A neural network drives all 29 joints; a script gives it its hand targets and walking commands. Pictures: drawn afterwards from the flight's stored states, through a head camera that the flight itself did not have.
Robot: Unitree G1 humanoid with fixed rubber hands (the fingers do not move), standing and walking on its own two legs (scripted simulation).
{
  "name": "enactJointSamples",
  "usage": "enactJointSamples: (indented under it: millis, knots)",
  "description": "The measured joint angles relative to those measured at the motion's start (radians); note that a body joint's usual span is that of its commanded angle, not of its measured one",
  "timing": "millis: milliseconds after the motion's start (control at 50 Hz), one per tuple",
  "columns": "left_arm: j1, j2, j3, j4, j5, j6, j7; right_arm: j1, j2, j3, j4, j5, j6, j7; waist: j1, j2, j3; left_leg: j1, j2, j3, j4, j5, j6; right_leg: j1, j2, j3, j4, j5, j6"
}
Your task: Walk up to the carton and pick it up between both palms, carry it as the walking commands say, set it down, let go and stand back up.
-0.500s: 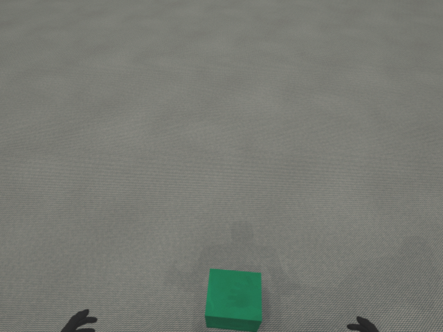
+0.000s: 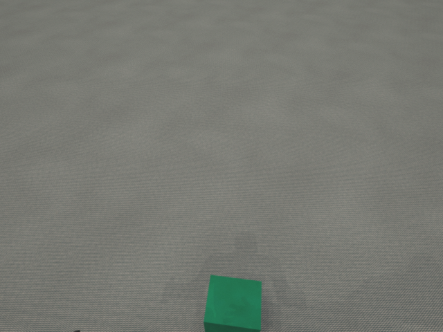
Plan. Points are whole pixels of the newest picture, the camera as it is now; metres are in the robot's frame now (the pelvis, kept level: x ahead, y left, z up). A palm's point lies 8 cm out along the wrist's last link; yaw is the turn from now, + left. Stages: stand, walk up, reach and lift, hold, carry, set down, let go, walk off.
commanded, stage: stand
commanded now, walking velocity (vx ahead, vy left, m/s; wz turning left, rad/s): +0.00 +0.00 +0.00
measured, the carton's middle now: (233, 308) +0.37 -0.05 -0.68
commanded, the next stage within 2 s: none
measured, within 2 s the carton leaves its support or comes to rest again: neither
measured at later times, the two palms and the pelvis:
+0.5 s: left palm out of the picture +0.07 +0.30 -0.10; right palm out of the picture +0.06 -0.29 -0.11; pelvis -0.01 +0.00 +0.00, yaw +0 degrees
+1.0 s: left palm out of the picture +0.07 +0.30 -0.10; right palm out of the picture +0.05 -0.30 -0.12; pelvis -0.01 +0.00 +0.00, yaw -1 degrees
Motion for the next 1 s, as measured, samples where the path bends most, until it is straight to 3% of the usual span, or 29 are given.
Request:
enactJointSamples:
  millis: [1000]
  knots:
    - [-0.059,0.029,-0.019,0.126,-0.02,-0.01,-0.013,-0.05,-0.022,0.023,0.136,0.017,-0.008,0.006,-0.004,-0.008,0.031,0.039,0.003,0.013,-0.078,0.057,-0.006,0.024,-0.003,0.014,-0.05,0.046,-0.001]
